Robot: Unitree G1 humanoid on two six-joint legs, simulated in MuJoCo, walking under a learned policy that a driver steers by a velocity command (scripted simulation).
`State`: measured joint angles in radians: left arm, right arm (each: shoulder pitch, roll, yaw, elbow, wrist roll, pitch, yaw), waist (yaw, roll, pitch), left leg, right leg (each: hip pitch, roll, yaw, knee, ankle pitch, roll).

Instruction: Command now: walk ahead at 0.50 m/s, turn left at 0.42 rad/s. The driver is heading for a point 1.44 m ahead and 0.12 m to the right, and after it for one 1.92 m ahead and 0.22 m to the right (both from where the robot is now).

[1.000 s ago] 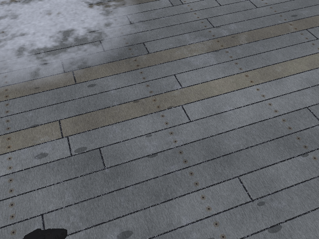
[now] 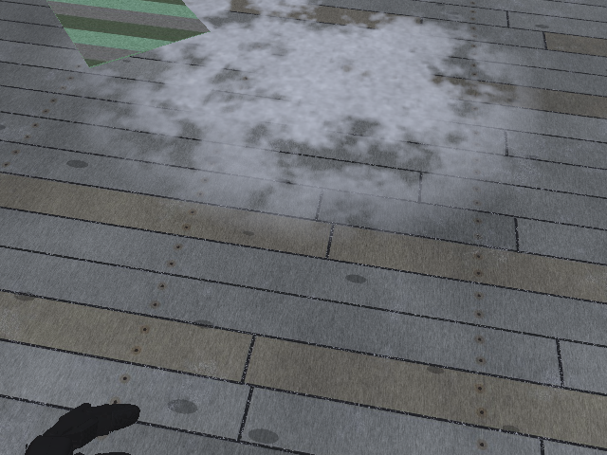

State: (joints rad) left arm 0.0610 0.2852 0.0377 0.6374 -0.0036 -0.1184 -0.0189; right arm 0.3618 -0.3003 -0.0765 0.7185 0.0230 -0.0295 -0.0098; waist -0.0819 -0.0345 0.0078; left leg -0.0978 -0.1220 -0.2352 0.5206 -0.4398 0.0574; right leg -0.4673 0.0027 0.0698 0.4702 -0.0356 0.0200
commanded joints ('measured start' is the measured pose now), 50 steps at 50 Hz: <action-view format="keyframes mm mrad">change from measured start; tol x32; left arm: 1 279 214 80 -20 20 -25 13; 50 279 142 37 163 1 26 22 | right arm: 1 -6 -17 9 -74 -26 -16 1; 50 -236 -94 -14 -12 -19 -52 15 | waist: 1 167 14 -261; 2 100 -348 -310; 12 102 -49 14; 25 54 277 -404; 50 119 -103 54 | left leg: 1 -208 112 -39 378 195 41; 4 -697 100 45 786 -15 -32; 12 -561 206 182 396 183 -72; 22 -126 110 223 -91 565 4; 24 323 458 -109 6 1235 212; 30 -139 361 -122 -321 20 172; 42 -299 318 12 -302 -92 126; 46 -786 103 213 413 -92 -10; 50 -793 200 166 434 213 -21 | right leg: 1 553 -231 222 -15 -76 -132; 3 725 -392 755 -195 -576 -280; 14 318 -183 50 -254 389 -225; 22 358 -146 11 -12 374 -121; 25 18 -4 9 546 -644 29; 28 -131 -57 -26 625 -570 41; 41 198 -46 -105 98 -185 -42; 46 441 -415 584 -342 -793 -282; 50 441 -289 326 -340 -483 -197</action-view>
